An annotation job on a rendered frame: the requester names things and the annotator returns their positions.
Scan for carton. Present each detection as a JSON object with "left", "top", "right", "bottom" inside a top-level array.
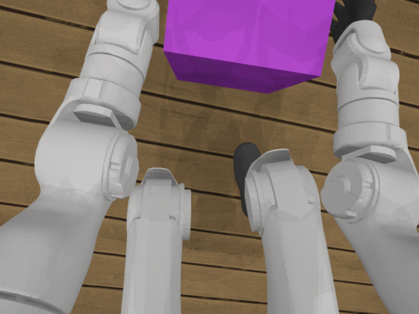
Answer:
[{"left": 163, "top": 0, "right": 336, "bottom": 94}]

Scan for right robot foot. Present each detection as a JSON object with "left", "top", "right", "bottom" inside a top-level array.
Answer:
[{"left": 233, "top": 143, "right": 261, "bottom": 217}]

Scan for right robot forearm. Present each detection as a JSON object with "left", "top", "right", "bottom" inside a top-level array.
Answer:
[{"left": 331, "top": 20, "right": 419, "bottom": 178}]

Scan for left robot shin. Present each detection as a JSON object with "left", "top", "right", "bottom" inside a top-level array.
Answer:
[{"left": 126, "top": 167, "right": 179, "bottom": 233}]

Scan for robot right upper arm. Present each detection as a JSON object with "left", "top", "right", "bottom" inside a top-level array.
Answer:
[{"left": 320, "top": 157, "right": 419, "bottom": 314}]

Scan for left robot forearm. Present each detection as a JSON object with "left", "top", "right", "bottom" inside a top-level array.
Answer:
[{"left": 35, "top": 0, "right": 160, "bottom": 181}]

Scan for right robot hand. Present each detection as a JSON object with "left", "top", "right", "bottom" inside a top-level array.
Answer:
[{"left": 330, "top": 0, "right": 377, "bottom": 44}]

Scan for robot left upper arm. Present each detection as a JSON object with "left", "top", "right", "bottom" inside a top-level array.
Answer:
[{"left": 0, "top": 119, "right": 139, "bottom": 314}]

